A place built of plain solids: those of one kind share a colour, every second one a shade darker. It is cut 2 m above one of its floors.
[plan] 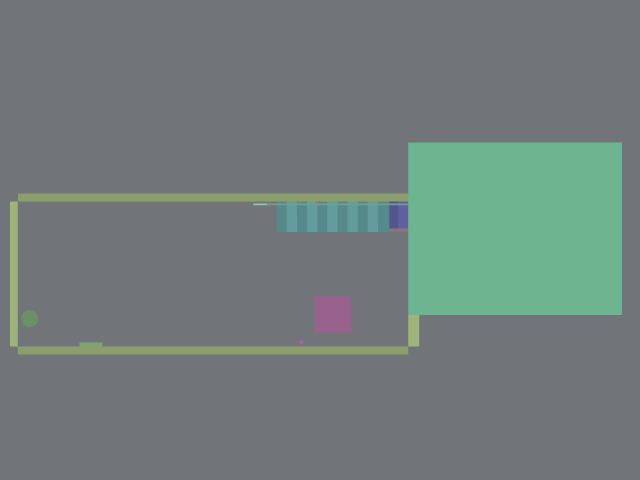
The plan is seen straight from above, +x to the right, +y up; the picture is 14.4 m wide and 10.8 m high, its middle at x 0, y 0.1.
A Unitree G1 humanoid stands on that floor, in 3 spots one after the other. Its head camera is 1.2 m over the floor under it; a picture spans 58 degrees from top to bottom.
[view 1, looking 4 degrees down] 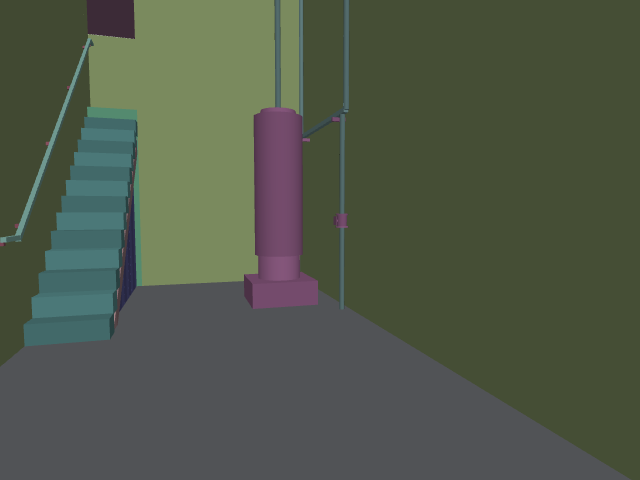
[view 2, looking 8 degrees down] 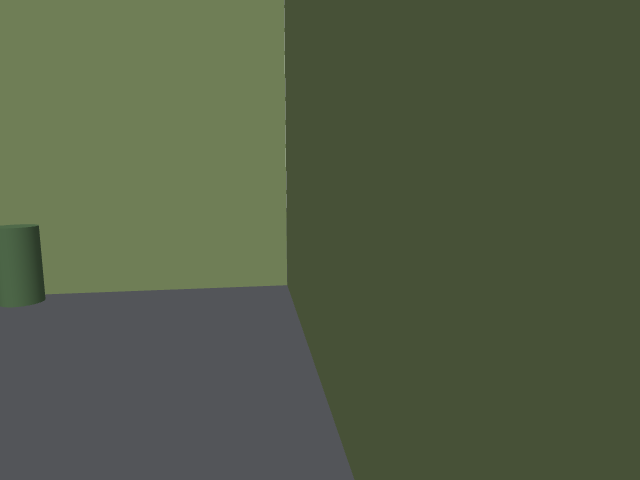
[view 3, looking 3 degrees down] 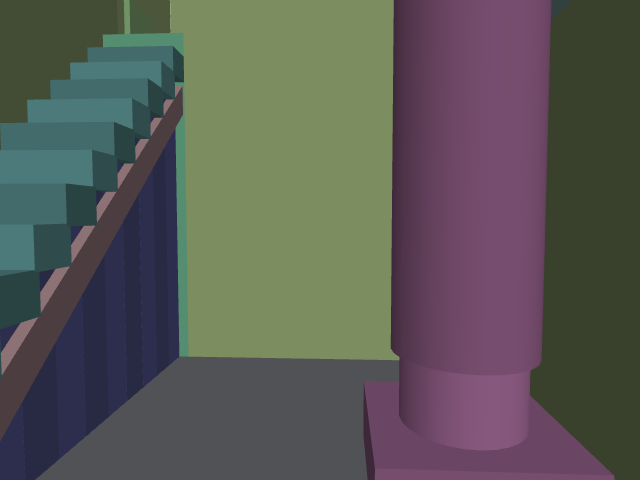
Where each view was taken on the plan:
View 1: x -5.30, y -0.43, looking -17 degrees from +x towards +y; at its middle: wall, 6.40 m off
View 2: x -1.97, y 0.58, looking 171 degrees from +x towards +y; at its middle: wall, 2.50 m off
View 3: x -1.63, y -1.05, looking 3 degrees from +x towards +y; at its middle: wall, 3.62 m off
